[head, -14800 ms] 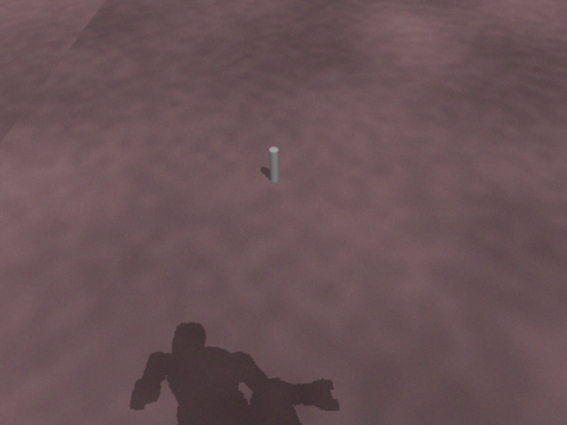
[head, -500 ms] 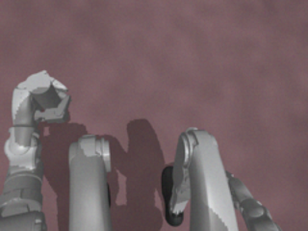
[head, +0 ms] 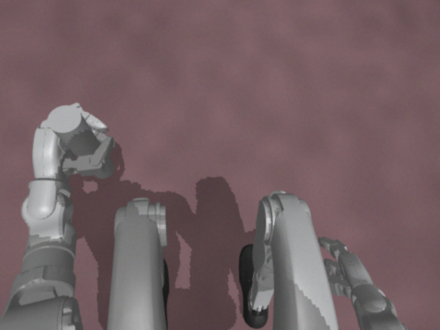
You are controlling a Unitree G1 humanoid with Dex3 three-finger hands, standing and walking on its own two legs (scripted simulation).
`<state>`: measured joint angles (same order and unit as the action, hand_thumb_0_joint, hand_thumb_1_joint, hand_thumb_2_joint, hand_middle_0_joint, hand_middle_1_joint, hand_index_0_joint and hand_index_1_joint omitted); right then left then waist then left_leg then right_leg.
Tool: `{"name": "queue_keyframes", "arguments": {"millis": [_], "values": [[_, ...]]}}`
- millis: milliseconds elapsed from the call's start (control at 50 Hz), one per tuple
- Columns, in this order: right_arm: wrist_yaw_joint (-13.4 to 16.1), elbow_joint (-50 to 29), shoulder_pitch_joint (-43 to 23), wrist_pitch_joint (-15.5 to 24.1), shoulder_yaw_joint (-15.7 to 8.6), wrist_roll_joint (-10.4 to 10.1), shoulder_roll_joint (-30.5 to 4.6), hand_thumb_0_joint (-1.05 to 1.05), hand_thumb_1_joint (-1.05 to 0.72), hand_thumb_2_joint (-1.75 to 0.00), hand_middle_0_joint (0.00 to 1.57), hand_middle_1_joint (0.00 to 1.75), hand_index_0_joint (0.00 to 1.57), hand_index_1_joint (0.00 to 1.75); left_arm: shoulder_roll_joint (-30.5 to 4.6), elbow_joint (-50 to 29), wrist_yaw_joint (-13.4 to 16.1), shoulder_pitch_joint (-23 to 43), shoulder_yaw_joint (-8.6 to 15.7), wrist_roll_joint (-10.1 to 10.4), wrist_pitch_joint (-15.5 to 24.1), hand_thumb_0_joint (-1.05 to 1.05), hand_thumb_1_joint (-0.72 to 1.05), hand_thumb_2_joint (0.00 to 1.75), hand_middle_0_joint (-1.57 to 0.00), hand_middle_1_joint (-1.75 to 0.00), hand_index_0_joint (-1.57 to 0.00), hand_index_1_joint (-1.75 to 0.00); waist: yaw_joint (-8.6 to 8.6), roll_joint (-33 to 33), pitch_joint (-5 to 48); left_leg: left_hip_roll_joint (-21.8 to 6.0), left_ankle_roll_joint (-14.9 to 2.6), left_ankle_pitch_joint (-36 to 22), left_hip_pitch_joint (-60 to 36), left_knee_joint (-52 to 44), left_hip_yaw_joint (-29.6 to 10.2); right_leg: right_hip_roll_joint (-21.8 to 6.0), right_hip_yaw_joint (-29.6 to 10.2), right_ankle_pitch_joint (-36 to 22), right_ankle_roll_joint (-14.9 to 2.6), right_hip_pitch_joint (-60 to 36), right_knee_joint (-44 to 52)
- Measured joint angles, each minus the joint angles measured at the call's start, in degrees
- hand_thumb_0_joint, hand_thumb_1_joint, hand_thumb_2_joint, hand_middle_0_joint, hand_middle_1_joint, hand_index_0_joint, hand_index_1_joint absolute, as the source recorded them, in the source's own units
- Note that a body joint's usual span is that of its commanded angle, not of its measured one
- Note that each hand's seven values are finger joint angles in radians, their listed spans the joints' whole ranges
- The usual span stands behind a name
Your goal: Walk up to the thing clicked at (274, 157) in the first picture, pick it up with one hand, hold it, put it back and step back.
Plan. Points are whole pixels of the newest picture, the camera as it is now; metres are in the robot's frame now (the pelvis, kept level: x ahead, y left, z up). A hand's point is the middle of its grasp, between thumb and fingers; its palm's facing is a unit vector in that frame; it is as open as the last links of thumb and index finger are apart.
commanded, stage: settle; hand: left
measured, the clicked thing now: (87, 148) +0.41 +0.22 -0.05
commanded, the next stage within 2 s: lift in 0.20 s
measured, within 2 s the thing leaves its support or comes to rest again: neither
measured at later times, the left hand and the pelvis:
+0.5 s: hand (91, 142) +0.40 +0.20 -0.01, palm faces -0.01 -1.00 -0.05, open 5.6 cm; pelvis +0.00 +0.00 +0.02, yaw +1 degrees
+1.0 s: hand (58, 116) +0.39 +0.20 +0.11, palm faces -0.02 -1.00 -0.04, open 5.6 cm; pelvis +0.01 +0.00 +0.11, yaw +2 degrees
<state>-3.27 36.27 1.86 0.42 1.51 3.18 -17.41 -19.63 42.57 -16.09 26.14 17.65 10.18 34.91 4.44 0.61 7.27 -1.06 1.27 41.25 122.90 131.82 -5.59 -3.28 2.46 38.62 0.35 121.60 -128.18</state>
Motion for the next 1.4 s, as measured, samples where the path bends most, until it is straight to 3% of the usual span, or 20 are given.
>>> {"name": "queue_keyframes", "arguments": {"millis": [400, 540, 800, 1220, 1400], "values": [[0.27, 1.31, 2.51, 0.34, -0.38, -0.02, 0.85, 0.01, -0.90, -0.89, 0.21, 0.30, 0.20, 0.30, 0.33, 3.58, -0.35, 2.13, 0.93, -0.85, 0.27, 0.05, 0.16, 1.11, -1.03, -1.11, -0.99, -1.12, 0.46, -0.45, 0.83, -0.01, -0.28, -0.82, -1.65, -2.31, 1.05, -0.04, -0.81, -0.59, 0.15, -1.30, 1.78], [0.77, 1.01, 3.29, 0.31, -0.75, -0.85, 0.94, 0.01, -0.91, -0.89, 0.21, 0.30, 0.20, 0.30, 0.05, 0.12, -1.05, 0.06, 0.04, -0.96, -1.21, 0.05, 0.16, 1.11, -1.03, -1.11, -0.99, -1.12, 0.44, -0.75, 1.38, -0.01, -0.33, -0.77, -3.10, -4.03, 1.36, -0.12, -0.96, -0.41, 0.16, -2.65, 3.29], [2.16, -0.97, 3.41, 0.80, -1.49, -3.25, 0.88, 0.01, -0.90, -0.89, 0.21, 0.30, 0.20, 0.30, 1.10, -9.66, -0.66, -5.15, -2.06, 1.32, -6.53, 0.05, 0.16, 1.11, -1.03, -1.11, -0.99, -1.12, -0.85, -1.38, 3.03, -0.25, -0.30, -1.13, -9.41, -11.26, 1.89, -0.14, -0.80, -0.59, 0.04, -8.80, 10.18], [4.76, -3.06, 4.82, 1.33, -1.99, -6.13, 2.74, 0.01, -0.90, -0.89, 0.21, 0.30, 0.20, 0.30, 3.42, -28.30, 4.81, -15.75, -7.02, 2.71, -17.93, 0.05, 0.16, 1.10, -1.02, -1.12, -0.98, -1.13, -2.71, -2.31, 3.24, -1.13, -0.29, -2.77, -31.70, -31.21, 2.72, 0.42, 0.00, -2.22, 0.14, -31.02, 30.05], [5.79, -2.65, 7.16, 2.30, -1.61, -6.27, 3.76, 0.01, -0.90, -0.89, 0.21, 0.30, 0.20, 0.30, 4.24, -29.90, 7.18, -19.35, -8.44, 2.30, -19.93, 0.05, 0.16, 1.10, -1.02, -1.12, -0.98, -1.13, -2.52, -2.22, 2.90, -1.49, -0.31, -4.75, -45.27, -42.49, 3.02, 0.80, 0.49, -4.27, 0.20, -44.73, 41.51]]}}
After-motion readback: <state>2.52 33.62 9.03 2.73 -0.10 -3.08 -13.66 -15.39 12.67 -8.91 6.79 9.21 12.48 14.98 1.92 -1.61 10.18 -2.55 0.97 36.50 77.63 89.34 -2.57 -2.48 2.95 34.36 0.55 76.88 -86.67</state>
